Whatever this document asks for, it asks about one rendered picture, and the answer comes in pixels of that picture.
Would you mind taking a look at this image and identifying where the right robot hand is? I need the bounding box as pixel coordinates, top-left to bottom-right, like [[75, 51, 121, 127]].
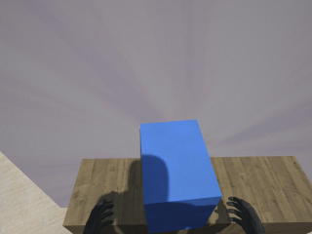
[[226, 197, 266, 234]]

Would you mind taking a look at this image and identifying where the left robot hand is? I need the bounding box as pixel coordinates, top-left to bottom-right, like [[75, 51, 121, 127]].
[[83, 199, 114, 234]]

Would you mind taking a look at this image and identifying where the pedestal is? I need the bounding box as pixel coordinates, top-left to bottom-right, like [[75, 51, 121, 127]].
[[62, 156, 312, 234]]

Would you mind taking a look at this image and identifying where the carton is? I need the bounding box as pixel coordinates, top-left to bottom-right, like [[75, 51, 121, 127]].
[[140, 119, 222, 234]]

